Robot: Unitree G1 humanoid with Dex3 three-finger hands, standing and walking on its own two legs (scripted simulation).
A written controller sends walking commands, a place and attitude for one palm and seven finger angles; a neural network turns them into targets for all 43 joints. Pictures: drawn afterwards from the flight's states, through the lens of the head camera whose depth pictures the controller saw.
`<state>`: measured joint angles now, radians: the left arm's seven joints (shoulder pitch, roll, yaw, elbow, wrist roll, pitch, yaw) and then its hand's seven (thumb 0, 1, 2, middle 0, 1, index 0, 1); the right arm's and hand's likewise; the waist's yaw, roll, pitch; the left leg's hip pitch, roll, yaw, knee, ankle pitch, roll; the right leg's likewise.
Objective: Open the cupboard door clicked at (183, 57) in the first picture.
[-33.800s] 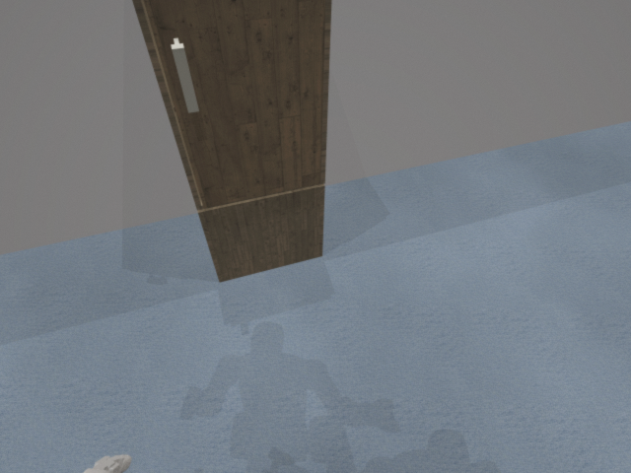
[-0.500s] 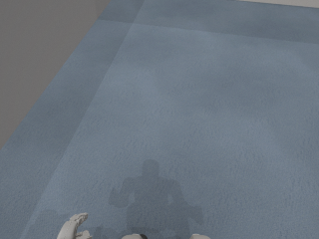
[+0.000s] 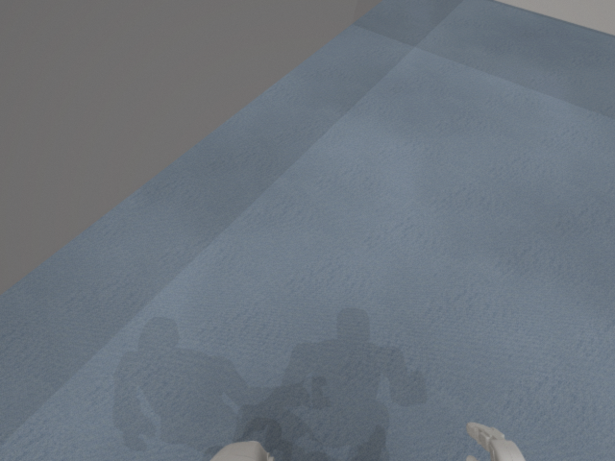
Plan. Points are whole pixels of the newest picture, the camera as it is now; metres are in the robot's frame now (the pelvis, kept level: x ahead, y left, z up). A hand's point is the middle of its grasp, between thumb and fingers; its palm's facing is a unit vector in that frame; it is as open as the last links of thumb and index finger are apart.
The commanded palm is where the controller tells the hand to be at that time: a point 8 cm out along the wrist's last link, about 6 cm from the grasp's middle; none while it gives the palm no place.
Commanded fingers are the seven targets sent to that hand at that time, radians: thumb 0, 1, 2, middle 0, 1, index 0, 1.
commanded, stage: turn to face it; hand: left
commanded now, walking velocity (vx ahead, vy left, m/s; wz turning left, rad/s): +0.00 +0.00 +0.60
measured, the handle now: out of the picture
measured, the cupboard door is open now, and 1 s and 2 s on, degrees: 45 45 45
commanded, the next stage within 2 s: none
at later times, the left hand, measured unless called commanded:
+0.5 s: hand out of the picture +0.09 +0.17 -0.14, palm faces +0.25 -0.92 -0.29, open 7.4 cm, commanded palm none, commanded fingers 0.00 0.90 0.90 -0.20 -0.30 -0.20 -0.30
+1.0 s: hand out of the picture -0.05 +0.18 -0.17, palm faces +0.60 -0.76 -0.26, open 7.4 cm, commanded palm none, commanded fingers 0.00 0.90 0.90 -0.20 -0.30 -0.20 -0.30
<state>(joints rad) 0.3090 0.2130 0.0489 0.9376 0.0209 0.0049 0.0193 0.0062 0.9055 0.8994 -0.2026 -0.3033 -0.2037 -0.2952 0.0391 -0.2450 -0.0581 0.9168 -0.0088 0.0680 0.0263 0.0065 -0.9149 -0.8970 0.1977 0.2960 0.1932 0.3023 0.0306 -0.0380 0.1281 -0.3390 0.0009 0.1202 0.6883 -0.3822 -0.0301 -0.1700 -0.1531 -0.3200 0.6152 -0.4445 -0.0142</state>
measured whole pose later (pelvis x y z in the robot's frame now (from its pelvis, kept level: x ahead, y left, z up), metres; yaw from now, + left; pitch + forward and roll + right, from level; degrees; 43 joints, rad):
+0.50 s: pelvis +0.03 -0.05 +0.00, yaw +16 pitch +1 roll +2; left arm 0.14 0.18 0.04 0.86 0.02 0.00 0.01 0.01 0.90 0.90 -0.20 -0.30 -0.20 -0.29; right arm 0.19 -0.25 -0.09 0.95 -0.01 0.07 0.01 0.01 -0.91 -0.90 0.20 0.30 0.20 0.30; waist -0.03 0.05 0.10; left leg -0.46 -0.04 -0.07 0.98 -0.50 -0.04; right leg -0.30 -0.07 -0.09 0.62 -0.34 -0.01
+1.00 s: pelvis +0.03 -0.04 +0.00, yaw +35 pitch +1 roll +0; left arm 0.20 0.26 0.08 0.93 0.02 0.07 0.01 0.01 0.91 0.90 -0.20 -0.30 -0.20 -0.29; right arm 0.11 -0.22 -0.05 0.90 -0.02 0.03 0.00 0.00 -0.91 -0.90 0.20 0.30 0.20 0.30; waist 0.02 -0.04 0.10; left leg -0.30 0.00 0.04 0.59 -0.30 0.02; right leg -0.47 -0.12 -0.06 1.13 -0.49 0.08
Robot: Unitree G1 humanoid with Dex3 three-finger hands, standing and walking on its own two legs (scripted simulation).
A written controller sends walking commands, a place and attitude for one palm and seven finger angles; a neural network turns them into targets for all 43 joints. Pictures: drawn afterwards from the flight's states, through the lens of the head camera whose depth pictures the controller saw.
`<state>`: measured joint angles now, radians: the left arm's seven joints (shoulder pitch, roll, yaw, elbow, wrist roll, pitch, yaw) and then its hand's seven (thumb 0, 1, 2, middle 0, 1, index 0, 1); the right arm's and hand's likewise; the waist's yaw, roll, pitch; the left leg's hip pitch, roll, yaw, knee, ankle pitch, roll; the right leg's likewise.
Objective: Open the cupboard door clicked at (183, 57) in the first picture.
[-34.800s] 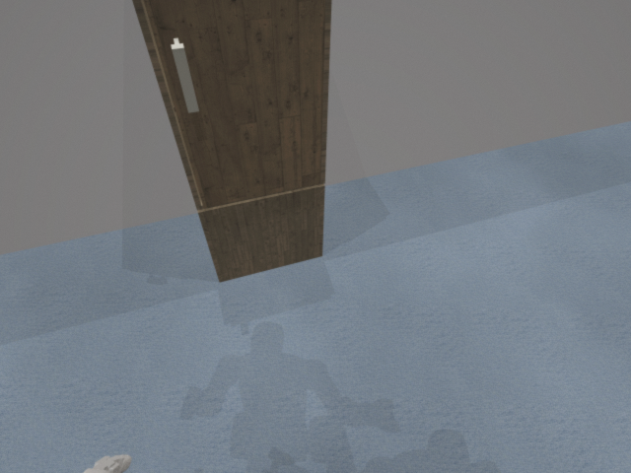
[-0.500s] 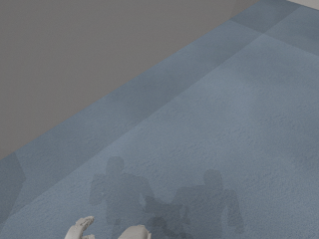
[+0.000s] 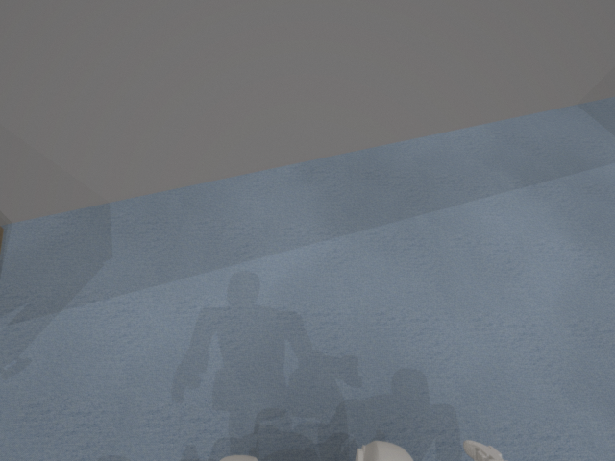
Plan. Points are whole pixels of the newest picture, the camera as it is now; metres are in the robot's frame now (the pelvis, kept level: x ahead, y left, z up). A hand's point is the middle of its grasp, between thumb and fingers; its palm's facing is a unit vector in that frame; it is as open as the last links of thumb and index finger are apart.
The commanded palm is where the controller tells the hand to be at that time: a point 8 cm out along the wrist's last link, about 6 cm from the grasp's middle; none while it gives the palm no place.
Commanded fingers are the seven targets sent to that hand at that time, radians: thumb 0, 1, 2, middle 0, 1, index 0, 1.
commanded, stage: turn to face it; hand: left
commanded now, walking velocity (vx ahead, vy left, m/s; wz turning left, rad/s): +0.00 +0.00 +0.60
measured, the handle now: out of the picture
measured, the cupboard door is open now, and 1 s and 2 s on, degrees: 45 45 45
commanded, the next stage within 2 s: take the last steps up to it in 1.80 s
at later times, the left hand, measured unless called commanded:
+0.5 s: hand out of the picture +0.04 +0.14 -0.14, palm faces +0.31 -0.91 -0.26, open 7.3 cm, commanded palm none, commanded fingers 0.00 0.90 0.90 -0.20 -0.30 -0.20 -0.30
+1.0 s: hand out of the picture +0.00 +0.21 -0.15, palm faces +0.57 -0.78 -0.24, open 7.4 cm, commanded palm none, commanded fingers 0.00 0.90 0.90 -0.20 -0.30 -0.20 -0.30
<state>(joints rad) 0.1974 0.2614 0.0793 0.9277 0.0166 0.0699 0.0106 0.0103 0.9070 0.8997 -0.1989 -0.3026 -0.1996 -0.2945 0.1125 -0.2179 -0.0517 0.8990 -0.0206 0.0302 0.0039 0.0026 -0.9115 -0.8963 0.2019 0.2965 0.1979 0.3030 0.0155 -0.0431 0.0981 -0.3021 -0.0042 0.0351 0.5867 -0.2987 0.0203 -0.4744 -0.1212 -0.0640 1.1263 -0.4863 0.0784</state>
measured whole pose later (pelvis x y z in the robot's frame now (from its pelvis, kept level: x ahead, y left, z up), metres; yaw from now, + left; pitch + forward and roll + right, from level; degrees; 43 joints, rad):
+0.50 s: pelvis +0.02 -0.06 +0.01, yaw +18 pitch +1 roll +3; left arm 0.21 0.16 0.04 0.89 0.02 0.00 0.03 0.00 0.92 0.90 -0.20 -0.30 -0.20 -0.30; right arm 0.15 -0.25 -0.09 0.97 -0.01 0.09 0.03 0.01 -0.91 -0.90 0.20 0.30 0.20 0.30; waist -0.02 0.01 0.11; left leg -0.49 0.03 0.01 1.09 -0.41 -0.08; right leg -0.20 -0.12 -0.22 0.50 -0.31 -0.02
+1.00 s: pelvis +0.03 -0.03 +0.01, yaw +34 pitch +2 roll -1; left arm 0.13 0.25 0.07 0.89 0.01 0.05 0.01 0.01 0.91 0.90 -0.20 -0.30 -0.20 -0.29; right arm 0.17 -0.20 -0.04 0.93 -0.02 0.02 0.00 0.00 -0.91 -0.90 0.20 0.30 0.20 0.30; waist 0.00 -0.02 0.09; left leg -0.25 -0.03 -0.03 0.46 -0.24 0.04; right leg -0.50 -0.10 0.00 1.06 -0.39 0.11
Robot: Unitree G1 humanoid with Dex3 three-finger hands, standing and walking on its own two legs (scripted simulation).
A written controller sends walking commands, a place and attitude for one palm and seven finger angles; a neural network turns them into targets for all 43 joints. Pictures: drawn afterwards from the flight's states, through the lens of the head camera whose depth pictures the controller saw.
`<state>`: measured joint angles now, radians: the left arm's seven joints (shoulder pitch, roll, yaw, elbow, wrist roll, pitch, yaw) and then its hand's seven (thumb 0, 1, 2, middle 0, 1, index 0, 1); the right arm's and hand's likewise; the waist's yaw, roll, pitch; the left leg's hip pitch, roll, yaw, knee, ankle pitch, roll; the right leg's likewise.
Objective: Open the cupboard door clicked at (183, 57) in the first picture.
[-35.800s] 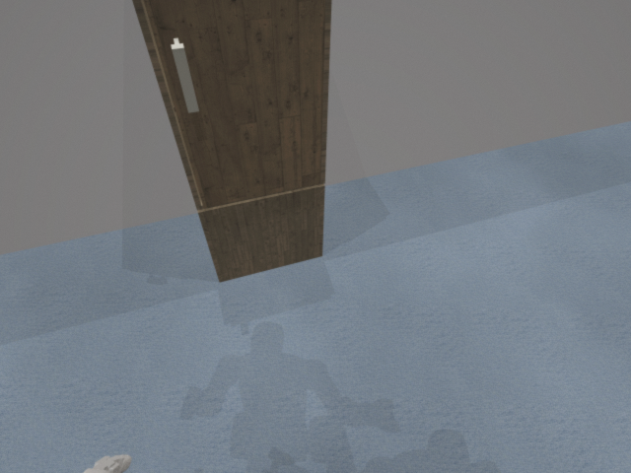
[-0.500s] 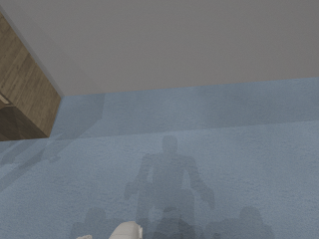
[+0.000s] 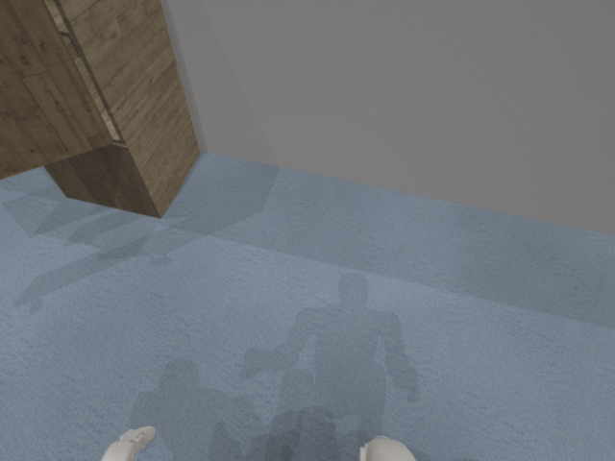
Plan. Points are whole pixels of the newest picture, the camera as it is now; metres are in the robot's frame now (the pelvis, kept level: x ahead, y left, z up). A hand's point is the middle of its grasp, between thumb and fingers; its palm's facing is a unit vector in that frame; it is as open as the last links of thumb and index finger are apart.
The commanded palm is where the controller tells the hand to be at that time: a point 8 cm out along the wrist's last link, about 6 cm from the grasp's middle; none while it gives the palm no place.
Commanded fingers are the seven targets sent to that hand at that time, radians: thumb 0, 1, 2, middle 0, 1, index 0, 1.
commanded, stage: turn to face it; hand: left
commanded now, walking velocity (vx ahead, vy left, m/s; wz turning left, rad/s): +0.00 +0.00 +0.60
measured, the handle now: out of the picture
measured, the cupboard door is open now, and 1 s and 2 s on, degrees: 45 45 45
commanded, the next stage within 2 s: take the last steps up to it in 0.80 s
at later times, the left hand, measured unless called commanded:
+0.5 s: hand out of the picture +0.01 +0.14 -0.16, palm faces +0.36 -0.90 -0.26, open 7.3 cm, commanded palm none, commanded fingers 0.00 0.90 0.90 -0.20 -0.30 -0.20 -0.30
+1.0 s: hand out of the picture -0.03 +0.16 -0.17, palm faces +0.52 -0.83 -0.22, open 7.4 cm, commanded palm none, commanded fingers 0.00 0.90 0.90 -0.20 -0.30 -0.20 -0.30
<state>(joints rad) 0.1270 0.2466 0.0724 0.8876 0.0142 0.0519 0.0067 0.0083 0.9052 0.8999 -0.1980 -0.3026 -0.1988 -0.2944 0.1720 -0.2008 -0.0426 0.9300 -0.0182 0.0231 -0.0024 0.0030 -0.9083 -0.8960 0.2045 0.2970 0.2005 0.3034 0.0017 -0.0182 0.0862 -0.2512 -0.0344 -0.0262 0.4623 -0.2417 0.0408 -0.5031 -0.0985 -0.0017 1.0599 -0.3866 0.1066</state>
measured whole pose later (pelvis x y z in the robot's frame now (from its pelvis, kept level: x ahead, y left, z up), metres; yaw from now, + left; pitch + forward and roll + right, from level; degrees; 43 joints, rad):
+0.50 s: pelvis +0.01 -0.06 +0.00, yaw +20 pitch +0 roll +3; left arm 0.21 0.17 0.04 0.90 0.02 0.00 0.02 0.00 0.92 0.90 -0.20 -0.30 -0.21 -0.30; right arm 0.15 -0.26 -0.08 0.98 -0.01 0.09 0.02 0.01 -0.91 -0.90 0.20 0.30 0.19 0.30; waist -0.01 0.00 0.10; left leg -0.43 0.04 0.03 0.95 -0.43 -0.07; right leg -0.18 -0.14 -0.26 0.51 -0.33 -0.01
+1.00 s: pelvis +0.01 -0.04 +0.00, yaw +29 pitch +1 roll +0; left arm 0.20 0.19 0.05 0.96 0.01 0.04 0.00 0.01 0.91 0.90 -0.20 -0.30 -0.20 -0.29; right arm 0.17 -0.18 -0.03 0.97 -0.02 0.02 -0.01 0.00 -0.92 -0.90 0.21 0.30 0.20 0.30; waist 0.01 0.00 0.07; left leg -0.24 0.00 0.01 0.48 -0.26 0.02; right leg -0.36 -0.07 -0.05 0.80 -0.44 0.07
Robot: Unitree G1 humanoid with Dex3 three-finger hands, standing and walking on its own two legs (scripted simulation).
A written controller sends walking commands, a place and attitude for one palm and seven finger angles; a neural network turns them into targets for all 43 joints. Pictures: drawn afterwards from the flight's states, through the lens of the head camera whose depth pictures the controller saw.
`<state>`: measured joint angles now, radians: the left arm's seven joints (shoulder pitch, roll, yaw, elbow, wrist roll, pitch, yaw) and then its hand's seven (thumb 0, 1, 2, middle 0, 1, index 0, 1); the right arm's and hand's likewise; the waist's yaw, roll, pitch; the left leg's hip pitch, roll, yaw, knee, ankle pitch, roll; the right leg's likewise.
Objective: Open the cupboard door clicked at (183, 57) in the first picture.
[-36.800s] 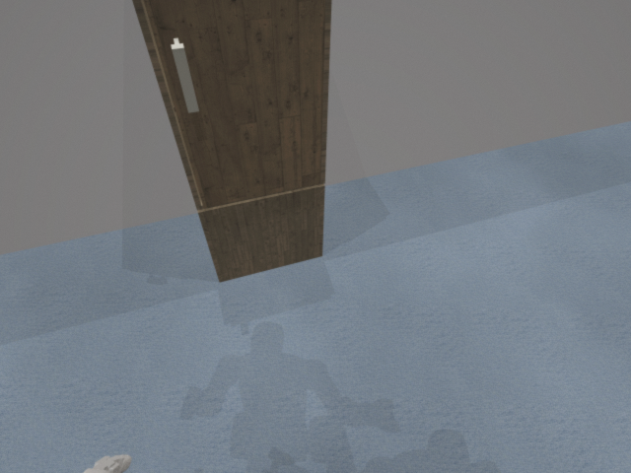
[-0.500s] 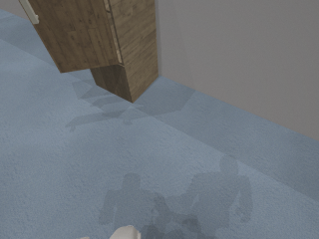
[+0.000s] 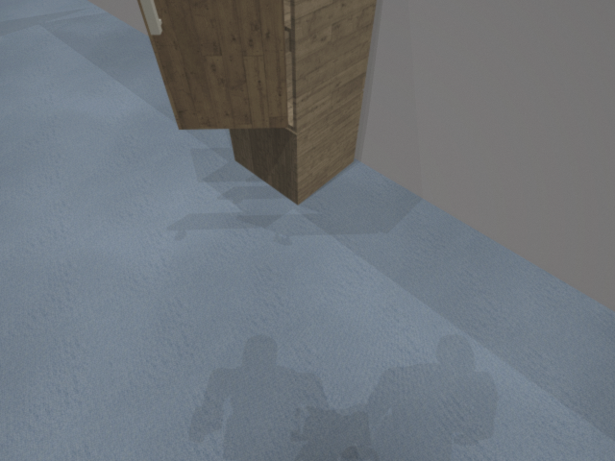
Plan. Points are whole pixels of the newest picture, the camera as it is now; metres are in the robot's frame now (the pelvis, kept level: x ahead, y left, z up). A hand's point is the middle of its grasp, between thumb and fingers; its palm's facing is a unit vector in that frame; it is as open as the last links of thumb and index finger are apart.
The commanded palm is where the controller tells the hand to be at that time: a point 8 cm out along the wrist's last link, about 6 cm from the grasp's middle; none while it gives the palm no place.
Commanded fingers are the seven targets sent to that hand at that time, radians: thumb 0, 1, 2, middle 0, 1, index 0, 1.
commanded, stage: take the last steps up to it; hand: left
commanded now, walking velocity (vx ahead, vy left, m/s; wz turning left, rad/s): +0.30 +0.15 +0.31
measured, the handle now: (149, 0) +1.11 +0.49 +0.07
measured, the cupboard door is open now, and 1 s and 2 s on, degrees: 45 45 45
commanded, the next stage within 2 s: come to a stop and stand still in 1.52 s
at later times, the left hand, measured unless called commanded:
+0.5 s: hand out of the picture -0.01 +0.19 -0.17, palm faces +0.29 -0.94 -0.18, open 7.4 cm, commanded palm none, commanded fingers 0.00 0.90 0.90 -0.20 -0.30 -0.20 -0.30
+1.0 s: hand (148, 305) +0.37 +0.32 -0.16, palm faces +0.10 -0.98 -0.17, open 7.4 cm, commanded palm none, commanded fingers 0.00 0.90 0.90 -0.20 -0.30 -0.20 -0.30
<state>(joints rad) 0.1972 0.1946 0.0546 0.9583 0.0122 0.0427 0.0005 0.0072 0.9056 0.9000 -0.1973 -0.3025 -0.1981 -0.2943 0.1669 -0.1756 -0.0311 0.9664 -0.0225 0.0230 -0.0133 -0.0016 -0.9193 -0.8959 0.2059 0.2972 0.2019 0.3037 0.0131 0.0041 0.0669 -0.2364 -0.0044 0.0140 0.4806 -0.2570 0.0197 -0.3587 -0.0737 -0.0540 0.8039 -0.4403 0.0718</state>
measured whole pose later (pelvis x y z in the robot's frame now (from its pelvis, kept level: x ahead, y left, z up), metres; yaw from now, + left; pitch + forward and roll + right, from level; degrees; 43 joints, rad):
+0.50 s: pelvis +0.11 +0.05 -0.01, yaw +11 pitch +1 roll +1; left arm 0.45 0.13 0.04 1.12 0.03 -0.05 0.01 0.01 0.90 0.90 -0.20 -0.30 -0.20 -0.30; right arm 0.14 -0.21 -0.05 1.03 -0.02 0.03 0.05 0.01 -0.92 -0.90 0.20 0.30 0.19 0.30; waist 0.06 -0.02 0.08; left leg -0.47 0.05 0.11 0.67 -0.26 -0.01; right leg 0.04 -0.20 -0.24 0.40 -0.42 0.12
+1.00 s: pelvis +0.27 +0.14 +0.00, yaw +6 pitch +0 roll +1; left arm 0.10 0.16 0.06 0.97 0.02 0.01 -0.02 0.00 0.91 0.90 -0.19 -0.30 -0.20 -0.29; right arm 0.41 -0.14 -0.02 1.11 -0.03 -0.06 -0.02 0.00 -0.92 -0.90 0.20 0.30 0.20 0.30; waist -0.03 -0.01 0.04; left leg 0.01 -0.04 0.22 0.28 -0.31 0.06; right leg -0.55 -0.11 -0.08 0.81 -0.17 0.00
